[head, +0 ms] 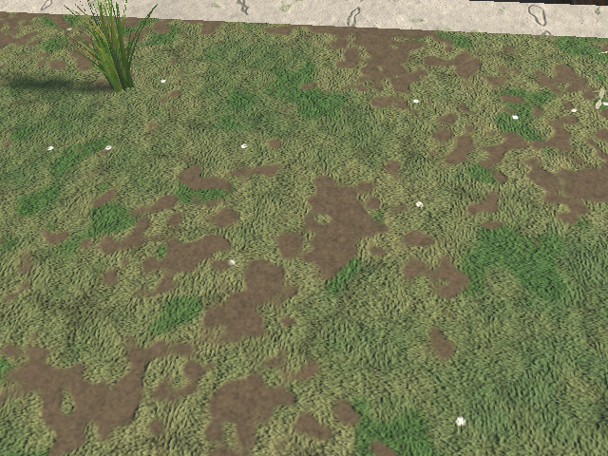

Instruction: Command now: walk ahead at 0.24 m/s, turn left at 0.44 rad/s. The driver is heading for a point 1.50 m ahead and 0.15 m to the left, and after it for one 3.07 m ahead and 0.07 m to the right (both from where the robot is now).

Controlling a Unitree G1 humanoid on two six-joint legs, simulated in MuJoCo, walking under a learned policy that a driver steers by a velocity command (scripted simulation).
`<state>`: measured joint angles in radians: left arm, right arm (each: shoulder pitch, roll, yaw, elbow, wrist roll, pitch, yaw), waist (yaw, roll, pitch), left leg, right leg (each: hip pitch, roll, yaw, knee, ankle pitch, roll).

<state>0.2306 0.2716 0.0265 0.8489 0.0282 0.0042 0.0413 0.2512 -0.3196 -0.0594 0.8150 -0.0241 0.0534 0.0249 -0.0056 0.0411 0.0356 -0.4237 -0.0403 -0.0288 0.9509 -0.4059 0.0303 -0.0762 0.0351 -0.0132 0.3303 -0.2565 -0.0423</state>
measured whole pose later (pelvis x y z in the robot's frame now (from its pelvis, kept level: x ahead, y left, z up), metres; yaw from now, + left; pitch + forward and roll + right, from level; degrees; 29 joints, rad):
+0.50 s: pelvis +0.07 +0.07 +0.00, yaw +17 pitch +0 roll -2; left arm 0.17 0.30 0.03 0.80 0.03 0.03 0.01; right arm 0.23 -0.29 -0.05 0.73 0.00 0.03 0.01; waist -0.01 -0.03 0.10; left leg -0.27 -0.11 -0.07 0.42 -0.16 0.10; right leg -0.52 -0.02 0.04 1.03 -0.36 0.03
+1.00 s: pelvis +0.15 +0.08 +0.00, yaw +10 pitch +1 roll +0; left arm 0.33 0.27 0.06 0.90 0.02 0.01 0.00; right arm 0.18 -0.30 -0.03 0.75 -0.03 -0.02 0.02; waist 0.04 0.01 0.00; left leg -0.37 -0.05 -0.02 0.74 -0.42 0.02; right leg -0.17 0.06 0.17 0.39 -0.24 -0.05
